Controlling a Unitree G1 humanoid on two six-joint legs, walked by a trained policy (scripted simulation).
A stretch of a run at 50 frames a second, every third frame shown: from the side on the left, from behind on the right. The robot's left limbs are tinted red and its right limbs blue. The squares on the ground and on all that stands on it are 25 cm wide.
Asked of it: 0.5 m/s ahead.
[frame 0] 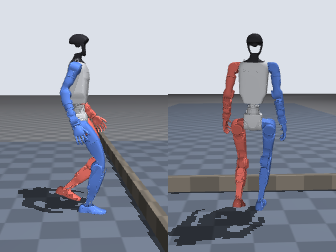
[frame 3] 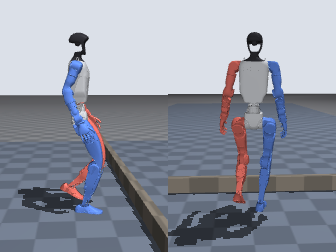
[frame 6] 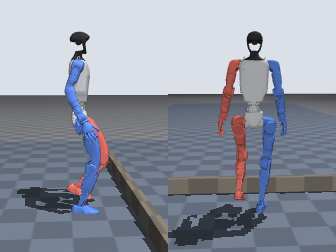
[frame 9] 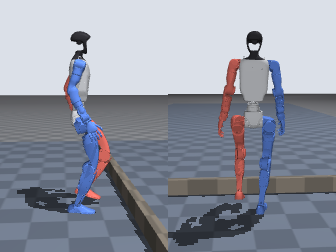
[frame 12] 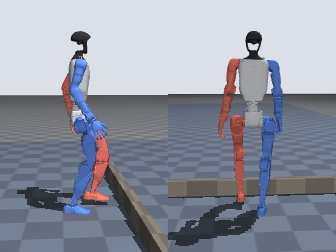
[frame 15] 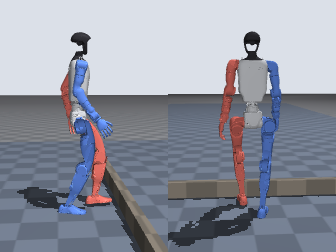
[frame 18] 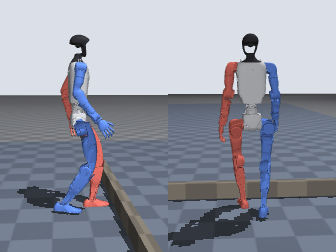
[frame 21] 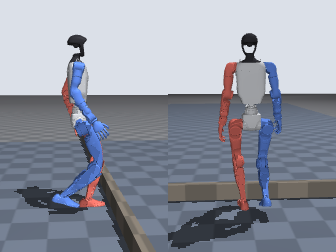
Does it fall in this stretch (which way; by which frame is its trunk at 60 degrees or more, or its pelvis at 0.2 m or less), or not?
no
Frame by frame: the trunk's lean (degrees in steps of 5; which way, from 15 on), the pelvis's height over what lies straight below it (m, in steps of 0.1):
0: 0, 0.7
3: 0, 0.8
6: 0, 0.8
9: 0, 0.8
12: 5, 0.8
15: 5, 0.8
18: 0, 0.7
21: 0, 0.7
